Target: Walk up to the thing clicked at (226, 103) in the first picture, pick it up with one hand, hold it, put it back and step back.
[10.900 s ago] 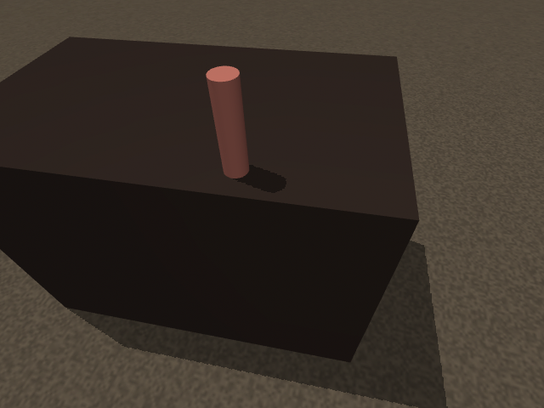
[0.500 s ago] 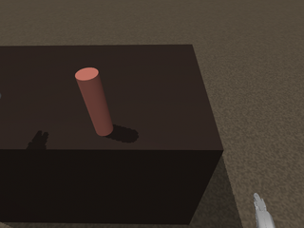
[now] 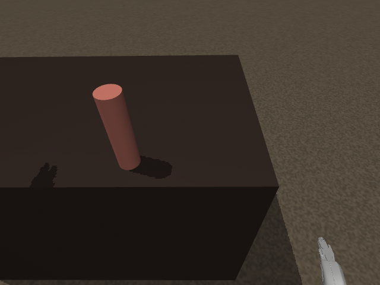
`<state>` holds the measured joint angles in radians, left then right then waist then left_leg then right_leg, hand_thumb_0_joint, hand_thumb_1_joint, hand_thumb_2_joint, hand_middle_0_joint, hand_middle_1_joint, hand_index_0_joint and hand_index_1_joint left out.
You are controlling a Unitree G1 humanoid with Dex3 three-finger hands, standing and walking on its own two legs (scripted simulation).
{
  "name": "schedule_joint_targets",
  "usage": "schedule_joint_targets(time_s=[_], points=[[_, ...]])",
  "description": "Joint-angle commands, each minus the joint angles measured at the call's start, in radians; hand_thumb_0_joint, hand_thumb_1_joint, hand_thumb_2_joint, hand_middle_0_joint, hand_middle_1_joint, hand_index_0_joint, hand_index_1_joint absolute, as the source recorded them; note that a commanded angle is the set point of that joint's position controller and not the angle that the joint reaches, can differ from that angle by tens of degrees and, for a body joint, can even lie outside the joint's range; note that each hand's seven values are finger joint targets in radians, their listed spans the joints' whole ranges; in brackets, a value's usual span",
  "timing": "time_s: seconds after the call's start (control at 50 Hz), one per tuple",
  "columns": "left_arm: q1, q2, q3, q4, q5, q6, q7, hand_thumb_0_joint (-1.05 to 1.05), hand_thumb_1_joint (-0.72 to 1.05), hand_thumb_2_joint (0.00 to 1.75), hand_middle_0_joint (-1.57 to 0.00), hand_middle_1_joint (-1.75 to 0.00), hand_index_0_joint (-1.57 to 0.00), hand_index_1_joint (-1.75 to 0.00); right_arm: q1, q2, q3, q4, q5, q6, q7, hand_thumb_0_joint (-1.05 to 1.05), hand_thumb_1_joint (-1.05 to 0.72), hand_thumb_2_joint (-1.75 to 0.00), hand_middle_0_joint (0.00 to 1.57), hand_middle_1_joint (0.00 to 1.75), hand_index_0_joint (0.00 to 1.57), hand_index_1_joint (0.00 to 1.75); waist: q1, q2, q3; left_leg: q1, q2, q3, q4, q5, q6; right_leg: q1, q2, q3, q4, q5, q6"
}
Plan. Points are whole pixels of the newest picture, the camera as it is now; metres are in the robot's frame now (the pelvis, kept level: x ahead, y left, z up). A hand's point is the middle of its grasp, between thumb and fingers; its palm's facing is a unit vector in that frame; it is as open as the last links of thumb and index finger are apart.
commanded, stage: approach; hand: left
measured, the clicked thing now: (120, 131) +0.42 +0.17 +0.13
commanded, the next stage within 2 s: close in in 0.36 s
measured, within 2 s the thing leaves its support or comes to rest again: neither
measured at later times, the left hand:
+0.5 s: hand (83, 159) +0.39 +0.26 +0.08, palm faces +0.01 -1.00 +0.09, open 17.5 cm
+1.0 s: hand (116, 153) +0.40 +0.19 +0.08, palm faces +0.08 -1.00 +0.04, open 17.1 cm
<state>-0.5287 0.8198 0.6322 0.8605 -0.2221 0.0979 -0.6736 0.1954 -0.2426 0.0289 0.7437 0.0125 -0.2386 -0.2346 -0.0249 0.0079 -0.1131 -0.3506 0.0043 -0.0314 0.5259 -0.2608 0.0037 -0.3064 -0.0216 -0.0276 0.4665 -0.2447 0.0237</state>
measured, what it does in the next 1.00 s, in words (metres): stands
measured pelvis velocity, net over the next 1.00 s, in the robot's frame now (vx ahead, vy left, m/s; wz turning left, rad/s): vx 0.00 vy -0.01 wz -0.04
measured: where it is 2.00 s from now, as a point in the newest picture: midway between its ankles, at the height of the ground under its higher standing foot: outside the picture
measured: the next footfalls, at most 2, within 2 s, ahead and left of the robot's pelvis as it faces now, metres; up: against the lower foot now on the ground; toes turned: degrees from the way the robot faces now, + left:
none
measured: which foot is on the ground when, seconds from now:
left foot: down 0.00-1.00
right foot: down 0.00-1.00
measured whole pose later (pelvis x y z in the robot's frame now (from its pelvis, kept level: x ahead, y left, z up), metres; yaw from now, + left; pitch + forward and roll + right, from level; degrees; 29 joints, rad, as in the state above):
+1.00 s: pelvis +0.00 -0.01 -0.02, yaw -2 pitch +8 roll -1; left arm -0.43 0.34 0.33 0.65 -0.22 -0.17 -0.19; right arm 0.32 -0.23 -0.04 0.44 0.03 -0.10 -0.06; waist -0.05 -0.01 -0.10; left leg -0.51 0.03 0.00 0.74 -0.37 -0.01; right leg -0.50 0.00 0.01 0.72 -0.36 0.01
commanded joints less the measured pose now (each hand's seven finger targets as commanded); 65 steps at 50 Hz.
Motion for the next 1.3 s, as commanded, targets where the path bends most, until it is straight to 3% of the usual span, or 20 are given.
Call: schedule_joint_targets(time_s=[0.0, 0.06, 0.2, 0.38, 0.5, 0.56, 0.58, 0.62, 0.64, 0.66, 0.74, 0.78, 0.8, 0.84, 0.92, 1.0, 1.1, 1.22, 1.24, 1.28], points=[[-0.347, 0.401, 0.052, -0.216, -0.035, -0.042, 0.001, 0.00, -0.55, 0.04, -0.08, -0.07, -0.06, -0.09, -0.048, -0.103, -0.017, -0.125, 0.002, -0.043, -0.005, 0.00, 0.55, -0.05, 0.05, 0.05, 0.05, 0.05, 0.020, 0.158, -0.207, 0.176, -0.026, 0.011, -0.049, 0.312, 0.014, 0.026, 0.021, -0.029, -0.051, 0.240, -0.035], [-0.345, 0.287, -0.048, -0.174, -0.031, -0.020, 0.005, 0.00, -0.58, 0.04, -0.09, -0.06, -0.06, -0.09, -0.122, -0.105, -0.023, -0.112, 0.003, -0.046, -0.003, 0.00, 0.54, -0.05, 0.05, 0.05, 0.05, 0.05, 0.013, 0.139, -0.137, 0.153, -0.016, 0.003, -0.073, 0.232, 0.014, -0.025, 0.027, -0.034, -0.050, 0.169, -0.041], [-0.411, 0.163, -0.121, -0.160, -0.055, -0.089, 0.035, 0.00, -0.55, 0.05, -0.07, -0.05, -0.06, -0.07, -0.095, -0.147, -0.058, -0.119, -0.002, -0.057, 0.004, 0.00, 0.56, -0.04, 0.05, 0.05, 0.05, 0.05, -0.036, 0.079, -0.182, 0.196, -0.004, -0.011, -0.064, 0.133, 0.011, -0.095, 0.037, -0.041, -0.038, 0.100, -0.031], [-0.295, 0.059, -0.107, -0.151, -0.068, -0.271, 0.162, 0.00, -0.54, 0.05, -0.05, -0.05, -0.05, -0.05, 0.007, -0.129, -0.070, -0.190, -0.008, -0.049, 0.062, 0.00, 0.57, -0.04, 0.05, 0.05, 0.05, 0.05, -0.034, 0.074, -0.246, 0.170, -0.022, 0.015, 0.042, 0.269, 0.018, -0.116, 0.017, -0.019, 0.025, 0.209, -0.023], [-0.338, 0.032, -0.088, -0.358, -0.052, -0.391, 0.276, 0.00, -0.52, 0.05, -0.03, -0.06, -0.06, -0.04, -0.072, -0.143, -0.093, -0.341, -0.006, -0.020, 0.111, 0.00, 0.56, -0.04, 0.05, 0.05, 0.05, 0.05, 0.001, 0.186, -0.355, 0.190, 0.015, -0.003, 0.083, 0.372, -0.021, -0.097, 0.029, -0.019, 0.089, 0.224, -0.043], [-0.270, -0.300, -0.294, -0.229, -0.055, -0.382, 0.294, 0.00, -0.51, 0.08, -0.03, -0.06, -0.05, -0.05, -0.088, -0.082, -0.076, -0.291, -0.008, -0.007, 0.129, 0.00, 0.55, -0.05, 0.05, 0.05, 0.05, 0.05, -0.058, 0.118, -0.255, 0.137, 0.026, -0.002, 0.098, 0.300, -0.008, -0.178, 0.033, -0.011, 0.108, 0.187, -0.040], [-0.342, -0.309, -0.320, -0.324, -0.054, -0.392, 0.308, 0.00, -0.50, 0.08, -0.04, -0.05, -0.04, -0.05, -0.068, -0.092, -0.088, -0.271, -0.010, -0.003, 0.132, 0.00, 0.56, -0.05, 0.05, 0.05, 0.05, 0.05, -0.061, 0.129, -0.284, 0.144, 0.026, 0.000, 0.100, 0.265, -0.007, -0.193, 0.038, -0.010, 0.112, 0.169, -0.040], [-0.313, -0.150, -0.225, -0.283, -0.031, -0.378, 0.352, 0.00, -0.50, 0.06, -0.04, -0.03, -0.05, -0.02, -0.057, -0.191, -0.150, -0.312, -0.012, 0.005, 0.129, 0.00, 0.56, -0.05, 0.05, 0.05, 0.05, 0.05, -0.056, 0.127, -0.317, 0.139, 0.022, 0.005, 0.105, 0.219, -0.007, -0.172, 0.034, -0.010, 0.114, 0.147, -0.037], [-0.336, -0.218, -0.286, -0.344, -0.026, -0.373, 0.358, 0.00, -0.49, 0.07, -0.03, -0.04, -0.05, -0.03, -0.017, -0.131, -0.113, -0.297, -0.011, 0.018, 0.141, 0.00, 0.57, -0.04, 0.05, 0.05, 0.05, 0.05, -0.051, 0.133, -0.301, 0.137, 0.021, 0.010, 0.097, 0.193, -0.006, -0.169, 0.033, -0.008, 0.113, 0.145, -0.037], [-0.279, -0.225, -0.272, -0.257, -0.027, -0.363, 0.369, 0.00, -0.48, 0.07, -0.03, -0.03, -0.05, -0.02, -0.030, -0.185, -0.151, -0.356, -0.009, 0.016, 0.141, 0.00, 0.57, -0.04, 0.05, 0.05, 0.05, 0.05, -0.078, 0.075, -0.279, 0.116, 0.026, 0.008, 0.104, 0.190, -0.006, -0.178, 0.036, -0.012, 0.120, 0.140, -0.035], [-0.277, -0.148, -0.198, -0.354, -0.034, -0.368, 0.430, 0.00, -0.43, 0.07, -0.02, -0.03, -0.05, -0.01, 0.087, -0.191, -0.179, -0.368, 0.004, 0.049, 0.149, 0.00, 0.58, -0.04, 0.05, 0.05, 0.05, 0.05, -0.045, 0.003, -0.293, 0.057, 0.003, 0.025, 0.117, 0.160, 0.009, -0.118, 0.029, -0.004, 0.127, 0.155, -0.024], [-0.259, -0.230, -0.252, -0.379, -0.028, -0.365, 0.438, 0.00, -0.45, 0.07, -0.02, -0.04, -0.05, -0.01, 0.089, -0.105, -0.112, -0.406, 0.011, 0.057, 0.162, 0.00, 0.57, -0.04, 0.05, 0.05, 0.05, 0.05, -0.032, -0.009, -0.264, 0.032, 0.000, 0.033, 0.119, 0.177, 0.010, -0.091, 0.027, 0.002, 0.139, 0.186, -0.019], [-0.218, -0.250, -0.249, -0.337, -0.029, -0.357, 0.444, 0.00, -0.45, 0.08, -0.02, -0.04, -0.05, -0.02, 0.075, -0.136, -0.141, -0.437, 0.013, 0.058, 0.160, 0.00, 0.56, -0.05, 0.05, 0.05, 0.05, 0.05, -0.043, -0.048, -0.271, 0.032, 0.002, 0.032, 0.128, 0.206, 0.015, -0.095, 0.028, 0.002, 0.150, 0.212, -0.017], [-0.252, -0.268, -0.280, -0.401, -0.024, -0.360, 0.452, 0.00, -0.45, 0.12, -0.03, -0.04, -0.04, -0.04, 0.051, -0.087, -0.097, -0.465, 0.020, 0.066, 0.170, 0.00, 0.57, -0.05, 0.05, 0.05, 0.05, 0.05, -0.016, -0.005, -0.270, 0.014, -0.005, 0.042, 0.135, 0.208, 0.013, -0.088, 0.023, 0.010, 0.155, 0.212, -0.020], [-0.306, -0.205, -0.241, -0.468, -0.010, -0.347, 0.485, 0.00, -0.42, 0.12, -0.02, -0.03, -0.03, -0.03, 0.005, -0.148, -0.146, -0.509, 0.019, 0.069, 0.169, 0.00, 0.56, -0.05, 0.05, 0.05, 0.05, 0.05, 0.002, 0.077, -0.299, 0.030, 0.002, 0.041, 0.139, 0.219, -0.003, -0.079, 0.023, 0.013, 0.177, 0.197, -0.030], [-0.310, -0.241, -0.266, -0.508, 0.000, -0.330, 0.517, 0.00, -0.41, 0.09, -0.02, -0.02, -0.03, -0.01, 0.056, -0.164, -0.178, -0.506, 0.019, 0.082, 0.164, 0.00, 0.55, -0.05, 0.05, 0.05, 0.05, 0.05, -0.017, 0.059, -0.328, 0.053, 0.003, 0.042, 0.156, 0.246, 0.003, -0.056, 0.024, 0.019, 0.182, 0.237, -0.025], [-0.236, -0.350, -0.334, -0.487, -0.001, -0.299, 0.524, 0.00, -0.45, 0.07, -0.03, -0.01, -0.03, -0.01, 0.099, -0.087, -0.129, -0.451, 0.024, 0.098, 0.174, 0.00, 0.55, -0.05, 0.05, 0.05, 0.05, 0.05, -0.015, 0.013, -0.241, 0.018, 0.006, 0.042, 0.150, 0.211, 0.007, -0.088, 0.028, 0.012, 0.175, 0.207, -0.020], [-0.249, -0.332, -0.315, -0.567, 0.008, -0.261, 0.561, 0.00, -0.45, 0.05, -0.07, 0.00, -0.05, 0.00, 0.069, -0.145, -0.183, -0.497, 0.027, 0.102, 0.169, 0.00, 0.55, -0.06, 0.05, 0.05, 0.05, 0.05, -0.013, 0.004, -0.216, 0.003, 0.001, 0.053, 0.126, 0.126, 0.005, -0.088, 0.025, 0.016, 0.159, 0.138, -0.022], [-0.256, -0.269, -0.263, -0.585, 0.010, -0.261, 0.571, 0.00, -0.44, 0.05, -0.15, -0.07, -0.13, -0.07, 0.051, -0.191, -0.222, -0.514, 0.027, 0.101, 0.162, 0.00, 0.54, -0.05, 0.05, 0.05, 0.05, 0.05, -0.012, 0.008, -0.253, 0.021, 0.003, 0.050, 0.127, 0.145, 0.005, -0.073, 0.025, 0.016, 0.163, 0.149, -0.022], [-0.280, -0.292, -0.281, -0.592, 0.019, -0.254, 0.580, 0.00, -0.41, 0.10, -0.29, -0.15, -0.29, -0.15, 0.078, -0.133, -0.177, -0.518, 0.025, 0.109, 0.167, 0.00, 0.55, -0.05, 0.05, 0.05, 0.05, 0.05, -0.014, 0.016, -0.255, 0.025, 0.002, 0.051, 0.134, 0.168, 0.005, -0.065, 0.025, 0.016, 0.165, 0.174, -0.020]])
